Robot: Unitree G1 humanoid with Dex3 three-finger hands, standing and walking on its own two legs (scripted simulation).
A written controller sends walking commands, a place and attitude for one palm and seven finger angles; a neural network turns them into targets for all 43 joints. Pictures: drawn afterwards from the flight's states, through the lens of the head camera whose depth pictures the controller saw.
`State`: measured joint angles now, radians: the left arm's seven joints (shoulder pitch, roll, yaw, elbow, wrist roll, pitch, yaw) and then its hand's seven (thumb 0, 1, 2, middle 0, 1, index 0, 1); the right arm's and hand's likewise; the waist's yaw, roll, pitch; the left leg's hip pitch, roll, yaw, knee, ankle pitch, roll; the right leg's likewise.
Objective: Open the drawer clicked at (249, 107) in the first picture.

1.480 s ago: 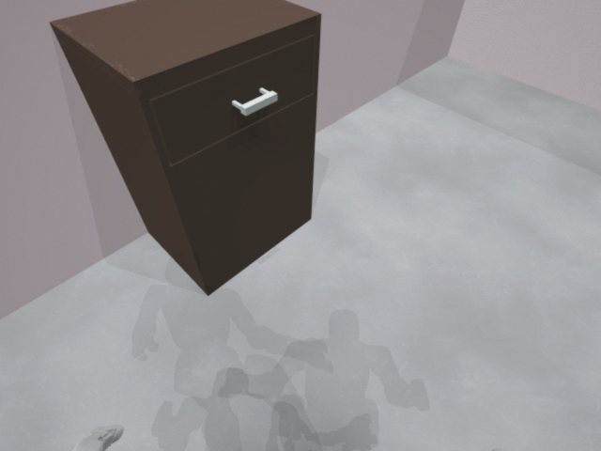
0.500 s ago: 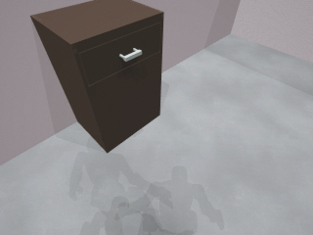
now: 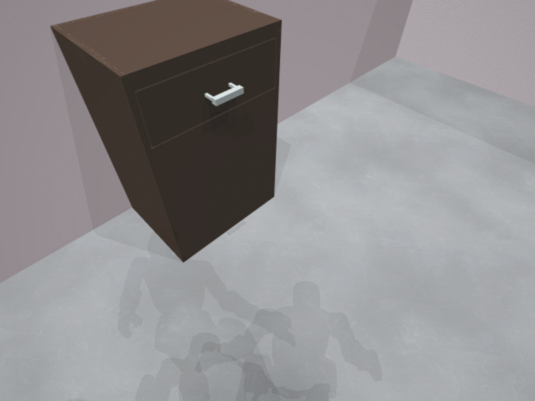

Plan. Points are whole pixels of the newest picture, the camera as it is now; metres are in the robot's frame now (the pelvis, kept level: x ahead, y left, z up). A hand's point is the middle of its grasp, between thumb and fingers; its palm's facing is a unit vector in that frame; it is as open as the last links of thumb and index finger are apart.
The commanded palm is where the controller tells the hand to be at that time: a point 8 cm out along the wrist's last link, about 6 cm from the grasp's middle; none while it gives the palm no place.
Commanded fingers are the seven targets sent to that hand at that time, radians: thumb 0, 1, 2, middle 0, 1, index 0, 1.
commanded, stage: look at it before walking up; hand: left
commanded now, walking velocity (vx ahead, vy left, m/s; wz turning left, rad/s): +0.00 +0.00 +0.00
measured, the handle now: (224, 92) +0.98 +0.20 -0.05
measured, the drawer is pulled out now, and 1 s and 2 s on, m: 0.00 0.00 0.00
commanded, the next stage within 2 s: walk to a spot facing it in 0.06 s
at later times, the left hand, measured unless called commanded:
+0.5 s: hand out of the picture +0.06 +0.20 -0.18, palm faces -0.13 -0.95 -0.28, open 7.4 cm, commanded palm none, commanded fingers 0.00 0.90 0.90 -0.20 -0.30 -0.20 -0.30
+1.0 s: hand out of the picture +0.06 +0.13 -0.15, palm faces -0.27 -0.93 -0.23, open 7.4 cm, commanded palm none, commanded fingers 0.00 0.90 0.90 -0.20 -0.30 -0.20 -0.30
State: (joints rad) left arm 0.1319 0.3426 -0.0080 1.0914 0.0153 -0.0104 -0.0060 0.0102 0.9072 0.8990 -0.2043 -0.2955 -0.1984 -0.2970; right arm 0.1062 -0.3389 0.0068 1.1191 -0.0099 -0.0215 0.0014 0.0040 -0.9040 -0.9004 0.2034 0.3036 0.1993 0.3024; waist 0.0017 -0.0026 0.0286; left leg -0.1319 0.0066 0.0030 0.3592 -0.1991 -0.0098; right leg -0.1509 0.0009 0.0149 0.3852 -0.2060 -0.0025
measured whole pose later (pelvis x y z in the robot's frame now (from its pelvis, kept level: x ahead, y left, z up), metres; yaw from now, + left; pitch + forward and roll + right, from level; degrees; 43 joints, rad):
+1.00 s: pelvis +0.01 -0.05 +0.00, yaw -23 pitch +1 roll +2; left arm 0.41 0.17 0.05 0.99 0.02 -0.03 -0.01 0.01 0.91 0.90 -0.20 -0.30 -0.20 -0.30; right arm 0.17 -0.26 -0.07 0.96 -0.03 0.01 0.01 0.01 -0.91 -0.90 0.20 0.30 0.19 0.30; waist 0.05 0.02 -0.02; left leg -0.52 0.08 -0.03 1.01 -0.23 -0.08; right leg -0.17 0.13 0.15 0.34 -0.16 -0.10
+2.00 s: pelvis +0.33 -0.16 -0.03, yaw -55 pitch +0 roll +0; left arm 0.15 0.15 0.05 0.97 0.01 -0.05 -0.01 0.00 0.92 0.90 -0.20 -0.29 -0.20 -0.30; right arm 0.55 -0.06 -0.01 1.15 -0.01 -0.03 -0.02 0.01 -0.90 -0.90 0.20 0.30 0.20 0.30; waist -0.04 -0.03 0.07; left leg -0.25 0.08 0.16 1.27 -0.44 -0.01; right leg -0.30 0.09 -0.19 0.63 -0.36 -0.17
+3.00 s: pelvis +0.56 -0.58 -0.03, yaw -70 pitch -2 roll +1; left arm 0.14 0.17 0.06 0.99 0.02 -0.06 0.00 0.01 0.92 0.90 -0.20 -0.29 -0.19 -0.30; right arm 0.37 -0.16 -0.04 1.12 -0.01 -0.02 -0.01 0.00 -0.91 -0.90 0.20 0.30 0.19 0.30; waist -0.04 0.05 0.10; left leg -0.29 0.10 0.09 1.19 -0.48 -0.02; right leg -0.39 -0.03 -0.18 0.66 -0.25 -0.09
